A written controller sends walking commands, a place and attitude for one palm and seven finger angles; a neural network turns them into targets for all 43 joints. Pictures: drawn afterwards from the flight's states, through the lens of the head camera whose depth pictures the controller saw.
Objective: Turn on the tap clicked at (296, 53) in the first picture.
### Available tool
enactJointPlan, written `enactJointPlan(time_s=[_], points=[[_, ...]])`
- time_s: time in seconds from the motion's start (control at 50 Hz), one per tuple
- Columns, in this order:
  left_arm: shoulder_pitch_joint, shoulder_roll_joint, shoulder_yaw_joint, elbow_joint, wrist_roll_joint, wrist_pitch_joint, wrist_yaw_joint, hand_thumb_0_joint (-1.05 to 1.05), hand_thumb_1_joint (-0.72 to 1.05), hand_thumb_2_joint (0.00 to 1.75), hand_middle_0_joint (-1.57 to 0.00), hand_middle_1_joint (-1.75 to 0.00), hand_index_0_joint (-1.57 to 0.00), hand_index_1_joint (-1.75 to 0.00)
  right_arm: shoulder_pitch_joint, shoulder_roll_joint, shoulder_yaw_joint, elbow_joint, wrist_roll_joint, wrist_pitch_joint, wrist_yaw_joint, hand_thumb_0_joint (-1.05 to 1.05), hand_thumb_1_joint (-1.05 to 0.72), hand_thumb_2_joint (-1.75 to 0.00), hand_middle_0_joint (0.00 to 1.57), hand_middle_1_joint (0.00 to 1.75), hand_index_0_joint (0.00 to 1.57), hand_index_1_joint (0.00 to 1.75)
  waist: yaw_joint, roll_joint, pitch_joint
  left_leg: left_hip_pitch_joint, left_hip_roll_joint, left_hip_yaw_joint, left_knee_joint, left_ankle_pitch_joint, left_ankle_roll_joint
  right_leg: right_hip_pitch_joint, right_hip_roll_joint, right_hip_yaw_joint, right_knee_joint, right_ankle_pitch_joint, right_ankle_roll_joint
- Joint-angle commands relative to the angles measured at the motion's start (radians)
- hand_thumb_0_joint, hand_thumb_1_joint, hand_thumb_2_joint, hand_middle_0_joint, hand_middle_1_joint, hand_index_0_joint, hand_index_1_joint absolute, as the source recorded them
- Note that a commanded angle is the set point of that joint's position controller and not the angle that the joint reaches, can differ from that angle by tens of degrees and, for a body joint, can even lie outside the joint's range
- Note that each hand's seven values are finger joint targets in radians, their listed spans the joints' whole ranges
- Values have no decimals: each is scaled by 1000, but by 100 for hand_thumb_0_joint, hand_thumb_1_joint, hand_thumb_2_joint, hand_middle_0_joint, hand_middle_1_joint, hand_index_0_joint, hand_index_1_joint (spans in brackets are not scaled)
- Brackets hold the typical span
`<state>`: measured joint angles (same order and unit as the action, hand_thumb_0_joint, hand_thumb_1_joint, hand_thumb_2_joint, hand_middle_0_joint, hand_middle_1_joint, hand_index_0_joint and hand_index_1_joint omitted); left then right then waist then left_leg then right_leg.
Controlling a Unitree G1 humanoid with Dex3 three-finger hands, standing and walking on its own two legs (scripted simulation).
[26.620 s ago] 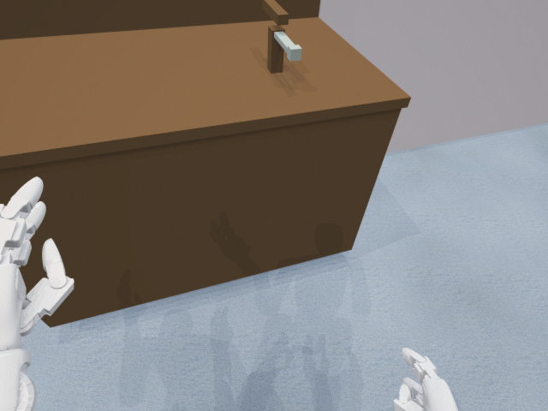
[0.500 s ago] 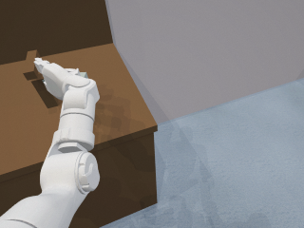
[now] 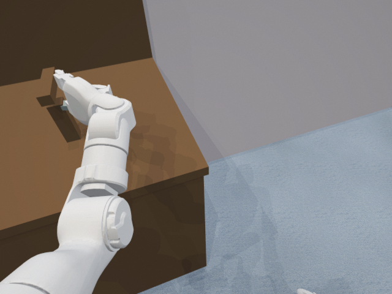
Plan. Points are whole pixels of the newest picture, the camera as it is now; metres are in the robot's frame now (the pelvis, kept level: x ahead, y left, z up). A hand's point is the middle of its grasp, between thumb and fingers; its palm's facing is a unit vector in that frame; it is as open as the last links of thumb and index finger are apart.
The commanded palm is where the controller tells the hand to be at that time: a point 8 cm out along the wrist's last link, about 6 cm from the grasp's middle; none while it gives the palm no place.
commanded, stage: lift the hand up off the lever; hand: left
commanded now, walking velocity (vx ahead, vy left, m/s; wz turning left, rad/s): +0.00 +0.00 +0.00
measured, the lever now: (112, 104) +0.50 +0.23 +0.15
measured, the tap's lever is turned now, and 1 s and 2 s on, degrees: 69 69 69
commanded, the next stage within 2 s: draw the hand back beside the body in 0.04 s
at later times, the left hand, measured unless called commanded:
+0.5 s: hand (86, 136) +0.34 +0.22 +0.19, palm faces +0.43 -0.89 -0.15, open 7.8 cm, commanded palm +0.31 +0.24 +0.21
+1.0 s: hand (52, 180) +0.24 +0.24 +0.19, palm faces +0.34 -0.91 -0.23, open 7.6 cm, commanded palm +0.20 +0.27 +0.19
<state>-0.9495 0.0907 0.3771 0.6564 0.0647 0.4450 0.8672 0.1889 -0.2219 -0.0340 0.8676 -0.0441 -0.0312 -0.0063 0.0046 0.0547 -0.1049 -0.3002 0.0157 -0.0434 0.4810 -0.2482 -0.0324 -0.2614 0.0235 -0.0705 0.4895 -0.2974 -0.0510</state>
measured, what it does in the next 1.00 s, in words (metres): stands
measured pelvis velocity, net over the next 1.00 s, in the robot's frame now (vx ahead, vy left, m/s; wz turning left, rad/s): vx -0.04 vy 0.02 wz -0.06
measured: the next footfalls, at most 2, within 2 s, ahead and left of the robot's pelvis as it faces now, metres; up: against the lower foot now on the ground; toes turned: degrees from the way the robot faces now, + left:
none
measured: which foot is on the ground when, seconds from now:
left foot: down 0.00-1.00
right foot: down 0.00-1.00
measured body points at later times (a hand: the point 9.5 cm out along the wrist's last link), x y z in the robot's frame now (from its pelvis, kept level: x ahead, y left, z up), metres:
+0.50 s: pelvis +0.00 -0.01 +0.01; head -0.03 -0.03 +0.45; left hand +0.31 +0.26 +0.20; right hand +0.17 -0.26 -0.09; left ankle +0.00 +0.14 -0.74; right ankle -0.03 -0.08 -0.74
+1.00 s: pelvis -0.04 +0.02 +0.01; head -0.07 +0.00 +0.46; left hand +0.22 +0.28 +0.20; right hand +0.12 -0.21 -0.09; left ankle +0.00 +0.14 -0.74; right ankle -0.03 -0.08 -0.74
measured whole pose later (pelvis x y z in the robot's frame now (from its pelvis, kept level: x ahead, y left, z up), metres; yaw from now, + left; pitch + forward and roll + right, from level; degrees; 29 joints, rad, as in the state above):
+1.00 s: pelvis -0.04 +0.02 +0.01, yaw -3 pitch -7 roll +0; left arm 0.08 0.31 0.23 -0.13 -0.08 -0.10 0.13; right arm 0.18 -0.20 0.02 0.70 0.00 -0.05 -0.05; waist 0.04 0.06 0.04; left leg -0.07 0.03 0.02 0.34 -0.16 -0.01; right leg -0.03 0.03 -0.01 0.31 -0.17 -0.03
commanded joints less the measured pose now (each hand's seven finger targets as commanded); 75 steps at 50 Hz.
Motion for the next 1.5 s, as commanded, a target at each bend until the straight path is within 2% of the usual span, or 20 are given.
enactJointPlan(time_s=[0.0, 0.12, 0.14, 0.16, 0.24, 0.32, 0.34, 0.36, 0.42, 0.46, 0.56, 0.62, 0.66, 0.76, 0.96, 1.2, 1.28, 1.32, 1.42, 1.48], points=[[-529, 190, -44, -256, 20, -54, -4, 0, 90, 90, -15, -15, -15, -15, -107, -113, -29, -130, 4, -37, -15, 0, -90, -90, 20, 30, 20, 30, 4, -69, -305, 102, -20, 68, -10, 327, 40, 152, -23, 0, -51, 378, 29], [-486, 160, -60, -300, 24, -45, -1, 0, 90, 90, -15, -15, -15, -15, -121, -109, -26, -138, 3, -34, -9, 0, -90, -90, 20, 30, 20, 30, 12, -79, -325, 117, -20, 75, 0, 389, 34, 176, -27, -7, -30, 467, 31], [-379, 128, -212, -467, 58, -57, -178, 0, 90, 90, -15, -15, -15, -15, -93, -147, -37, -166, 4, 4, -36, 0, -90, -90, 20, 30, 20, 30, -34, -159, -336, 161, -31, 88, 2, 419, 53, 223, -19, 14, -4, 598, 35], [-296, 230, -116, -505, 37, -62, -258, 0, 90, 90, -15, -16, -15, -16, -89, -145, -48, -194, 15, 19, -63, 0, -90, -90, 20, 30, 20, 30, -2, -140, -375, 191, -31, 91, -3, 447, 64, 282, -25, 24, -12, 670, 36], [18, 238, -118, -601, -52, -62, -487, 0, 90, 90, -16, -17, -16, -17, -126, -116, -8, -255, 50, 50, -105, 0, -90, -90, 20, 30, 20, 30, 39, -196, -286, 206, -28, 97, -52, 419, 70, 350, -32, 41, -41, 790, 64], [184, 288, -11, -751, -163, 19, -517, 0, 90, 90, -16, -18, -16, -18, -228, -91, 27, -307, 80, 53, -113, 0, -90, -90, 20, 30, 20, 30, 103, -151, -162, 194, -12, 86, -90, 351, 62, 327, -29, 53, -102, 603, 58], [331, 495, 12, -764, -155, -135, -608, 0, 90, 90, -16, -18, -16, -18, -168, -131, 9, -304, 50, 50, -81, 0, -90, -90, 20, 30, 20, 30, 35, -163, -19, 171, -3, 97, -99, 322, 62, 236, -44, 62, -108, 658, 80], [385, 555, 75, -749, -153, -211, -646, 0, 90, 90, -16, -19, -16, -19, -176, -135, 5, -312, 51, 53, -67, 0, -90, -90, 20, 30, 20, 30, 71, -84, -47, 157, -14, 100, -93, 318, 59, 253, -43, 68, -95, 625, 68], [297, 493, -24, -953, -148, -372, -691, 0, 90, 90, -16, -19, -16, -19, -202, -107, 12, -357, 52, 4, -53, 0, -90, -90, 20, 30, 20, 30, 48, 12, -124, 228, -28, 101, -85, 356, 62, 261, -38, 79, -98, 620, 66], [270, 463, -78, -1021, -144, -441, -700, 0, 90, 90, -17, -20, -17, -20, -194, -108, 8, -352, 53, -27, -52, 0, -90, -90, 20, 30, 20, 30, 29, 86, -146, 290, -30, 104, -76, 368, 60, 223, -23, 76, -116, 556, 58], [277, 322, -236, -878, -130, -524, -700, 0, 90, 90, -17, -22, -17, -22, -160, -117, -2, -311, 56, -83, -61, 0, -90, -90, 20, 30, 20, 30, -18, -9, -47, 309, -38, 98, -99, 196, 69, 97, 6, 64, -190, 283, 50], [344, 338, -224, -785, -128, -547, -700, 0, 90, 90, -18, -22, -18, -22, -175, -121, 1, -298, 60, -82, -68, 0, -90, -90, 20, 30, 20, 30, -4, -90, 11, 270, -46, 87, -125, 87, 78, 77, 1, 68, -237, 134, 52], [411, 369, -187, -755, -129, -557, -702, 0, 90, 90, -18, -23, -18, -23, -181, -124, 2, -293, 60, -73, -70, 0, -90, -90, 20, 30, 20, 30, 14, -64, -5, 264, -47, 81, -147, 61, 72, 101, -2, 63, -245, 93, 46], [594, 490, -25, -859, -139, -594, -709, 0, 90, 90, -18, -25, -18, -25, -204, -107, 14, -317, 46, -57, -65, 0, -90, -90, 20, 30, 20, 30, 68, -12, -100, 266, -36, 70, -175, 136, 58, 241, -5, 56, -228, 180, 34], [811, 401, -66, -1031, -135, -626, -735, 0, 90, 90, -19, -28, -19, -28, -204, -100, 7, -339, 39, -87, -58, 0, -90, -90, 20, 30, 20, 30, 48, 17, 60, 268, -18, 79, -199, 98, 47, 165, 13, 53, -273, 113, 33], [1095, 405, -25, -1179, -125, -665, -724, 0, 90, 90, -20, -30, -20, -30, -180, -107, -8, -333, 28, -137, -53, 0, -90, -90, 20, 30, 20, 30, 61, -15, 48, 264, -18, 50, -207, 111, 41, 202, 15, 43, -251, 134, 28], [1195, 399, -10, -1235, -120, -662, -723, 0, 90, 90, -20, -30, -20, -30, -170, -100, -4, -334, 25, -146, -45, 0, -90, -90, 20, 30, 20, 30, 62, 92, 68, 248, -14, 40, -210, 118, 24, 210, 11, 44, -240, 148, 21], [1250, 390, -9, -1244, -122, -655, -724, 0, 90, 90, -20, -30, -20, -30, -169, -101, -5, -337, 25, -148, -43, 0, -90, -90, 20, 30, 20, 30, 61, 56, 87, 239, -10, 42, -202, 137, 26, 205, 13, 42, -239, 158, 23], [1144, 379, -39, -1214, -117, -645, -715, 0, 90, 90, -20, -30, -20, -30, -165, -104, -4, -329, 26, -156, -53, 0, -90, -90, 20, 30, 20, 30, 38, -13, 131, 237, -14, 45, -205, 58, 38, 156, 13, 42, -258, 95, 31], [1112, 367, -54, -1202, -111, -644, -712, 0, 90, 90, -20, -30, -20, -30, -170, -99, 1, -323, 29, -159, -57, 0, -90, -90, 20, 30, 20, 30, 38, 31, 133, 245, -18, 40, -209, 28, 37, 148, 10, 43, -255, 75, 29]])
